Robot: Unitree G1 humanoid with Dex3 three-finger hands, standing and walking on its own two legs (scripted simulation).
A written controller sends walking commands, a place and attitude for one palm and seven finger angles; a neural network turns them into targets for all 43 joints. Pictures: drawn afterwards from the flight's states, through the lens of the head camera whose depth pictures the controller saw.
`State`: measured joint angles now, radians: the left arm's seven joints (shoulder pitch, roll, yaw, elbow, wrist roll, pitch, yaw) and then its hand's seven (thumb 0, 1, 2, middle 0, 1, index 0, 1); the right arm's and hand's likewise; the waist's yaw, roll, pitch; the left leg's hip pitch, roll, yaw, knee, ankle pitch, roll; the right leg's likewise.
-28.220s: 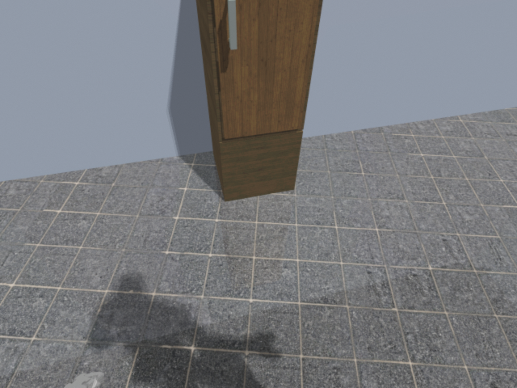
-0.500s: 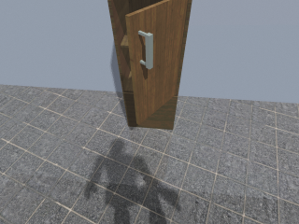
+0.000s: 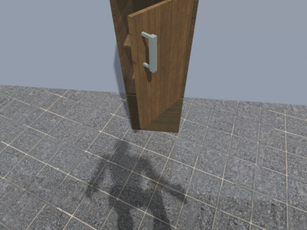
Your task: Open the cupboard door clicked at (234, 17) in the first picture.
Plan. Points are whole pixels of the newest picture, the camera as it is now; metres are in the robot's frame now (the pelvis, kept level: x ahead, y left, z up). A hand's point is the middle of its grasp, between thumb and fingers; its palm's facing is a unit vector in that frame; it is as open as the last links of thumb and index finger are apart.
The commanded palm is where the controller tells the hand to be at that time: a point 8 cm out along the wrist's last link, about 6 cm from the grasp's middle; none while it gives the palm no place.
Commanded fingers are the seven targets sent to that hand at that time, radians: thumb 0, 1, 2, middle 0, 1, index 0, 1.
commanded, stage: look to check the result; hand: left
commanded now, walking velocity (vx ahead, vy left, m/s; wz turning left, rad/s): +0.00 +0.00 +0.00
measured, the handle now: (149, 52) +0.68 +0.05 +0.11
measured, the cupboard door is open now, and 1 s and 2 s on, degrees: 53 53 53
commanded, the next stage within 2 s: walk to a spot facing it in 0.20 s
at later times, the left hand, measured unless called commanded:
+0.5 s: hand out of the picture +0.09 +0.23 -0.16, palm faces -0.05 -0.94 -0.33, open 7.4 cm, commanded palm none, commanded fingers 0.00 0.90 0.90 -0.20 -0.30 -0.20 -0.30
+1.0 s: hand out of the picture +0.08 +0.14 -0.17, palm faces -0.25 -0.92 -0.29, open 7.4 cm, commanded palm none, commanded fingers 0.00 0.90 0.90 -0.20 -0.30 -0.20 -0.30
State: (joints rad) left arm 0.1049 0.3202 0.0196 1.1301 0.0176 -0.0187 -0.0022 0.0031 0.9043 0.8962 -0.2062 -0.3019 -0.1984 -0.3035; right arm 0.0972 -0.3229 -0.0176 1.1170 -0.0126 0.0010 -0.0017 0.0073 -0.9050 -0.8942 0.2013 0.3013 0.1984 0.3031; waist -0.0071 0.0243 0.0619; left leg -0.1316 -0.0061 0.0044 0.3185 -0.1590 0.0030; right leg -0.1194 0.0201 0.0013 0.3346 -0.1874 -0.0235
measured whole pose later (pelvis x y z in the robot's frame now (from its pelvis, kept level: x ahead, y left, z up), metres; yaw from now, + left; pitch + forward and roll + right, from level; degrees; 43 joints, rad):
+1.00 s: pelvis -0.01 -0.05 -0.01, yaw -19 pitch +2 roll +3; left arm 0.24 0.20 0.08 0.96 0.03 0.03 0.01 0.00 0.90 0.90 -0.21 -0.30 -0.20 -0.30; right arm 0.10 -0.22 -0.07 0.95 0.00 0.06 -0.03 0.01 -0.91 -0.89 0.20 0.30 0.20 0.30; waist 0.03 -0.01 0.13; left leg -0.46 0.03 0.00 1.06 -0.43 -0.07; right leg -0.29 0.07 0.11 0.50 -0.23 -0.08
